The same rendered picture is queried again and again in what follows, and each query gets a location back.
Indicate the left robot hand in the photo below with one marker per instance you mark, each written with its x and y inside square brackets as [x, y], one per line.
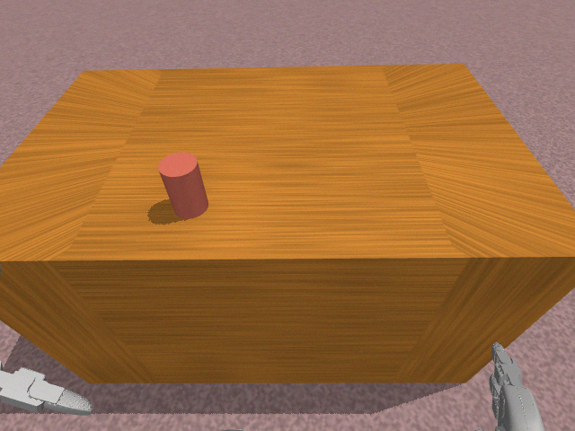
[28, 389]

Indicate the can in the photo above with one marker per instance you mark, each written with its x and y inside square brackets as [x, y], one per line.
[184, 185]

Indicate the right robot hand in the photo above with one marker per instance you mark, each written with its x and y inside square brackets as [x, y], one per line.
[513, 405]

